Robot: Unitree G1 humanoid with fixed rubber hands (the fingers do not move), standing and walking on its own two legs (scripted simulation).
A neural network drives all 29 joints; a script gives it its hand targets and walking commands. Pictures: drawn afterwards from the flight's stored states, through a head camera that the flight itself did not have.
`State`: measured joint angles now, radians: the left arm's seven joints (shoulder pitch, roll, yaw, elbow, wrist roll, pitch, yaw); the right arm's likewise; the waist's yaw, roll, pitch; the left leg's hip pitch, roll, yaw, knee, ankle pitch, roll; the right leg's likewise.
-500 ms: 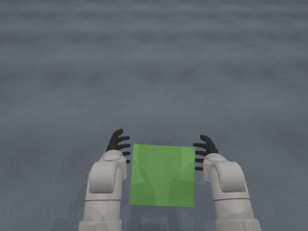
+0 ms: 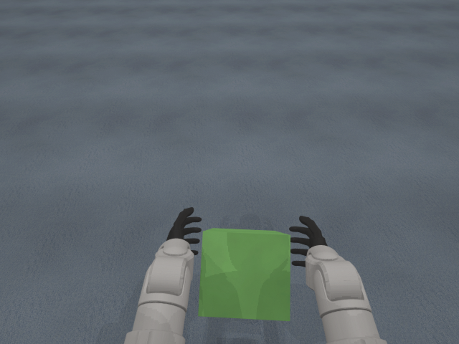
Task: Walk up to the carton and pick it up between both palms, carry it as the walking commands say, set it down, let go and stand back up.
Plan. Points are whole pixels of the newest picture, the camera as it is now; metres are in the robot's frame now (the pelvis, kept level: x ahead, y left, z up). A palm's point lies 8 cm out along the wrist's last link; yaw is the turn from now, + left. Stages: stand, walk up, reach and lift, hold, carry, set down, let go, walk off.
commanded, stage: hold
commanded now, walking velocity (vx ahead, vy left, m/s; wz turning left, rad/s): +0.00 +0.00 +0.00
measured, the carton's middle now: (243, 265) +0.33 +0.00 -0.09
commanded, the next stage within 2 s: set down in 0.02 s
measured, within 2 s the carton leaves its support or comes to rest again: neither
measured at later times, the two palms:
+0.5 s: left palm (173, 260) +0.29 +0.13 +0.01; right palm (298, 247) +0.32 -0.10 +0.00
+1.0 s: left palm (174, 270) +0.33 +0.15 -0.10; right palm (283, 268) +0.34 -0.09 -0.11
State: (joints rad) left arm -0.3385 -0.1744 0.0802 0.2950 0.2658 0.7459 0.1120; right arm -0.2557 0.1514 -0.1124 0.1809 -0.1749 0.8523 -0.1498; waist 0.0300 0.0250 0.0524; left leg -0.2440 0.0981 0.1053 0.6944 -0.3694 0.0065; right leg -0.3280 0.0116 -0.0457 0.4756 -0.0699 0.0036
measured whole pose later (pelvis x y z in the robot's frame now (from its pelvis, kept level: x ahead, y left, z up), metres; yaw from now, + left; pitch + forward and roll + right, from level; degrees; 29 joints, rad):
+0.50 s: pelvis +0.00 -0.04 -0.01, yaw +11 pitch -4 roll +1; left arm -0.58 -0.22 0.36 0.86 0.32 0.38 0.22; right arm -0.48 0.23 -0.43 0.66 -0.38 0.56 -0.19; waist 0.04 0.00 0.04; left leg -0.30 -0.01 -0.06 0.70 -0.33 0.01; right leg -0.39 0.02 0.02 0.65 -0.18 -0.01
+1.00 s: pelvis +0.00 -0.03 -0.03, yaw +9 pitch +16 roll +2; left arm -0.58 -0.18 0.37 0.80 0.29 0.08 0.13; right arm -0.43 0.21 -0.32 0.66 -0.21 0.18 -0.24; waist 0.04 -0.03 0.05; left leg -0.76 -0.02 -0.01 0.83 -0.35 0.00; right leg -0.86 0.03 0.07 0.78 -0.19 0.00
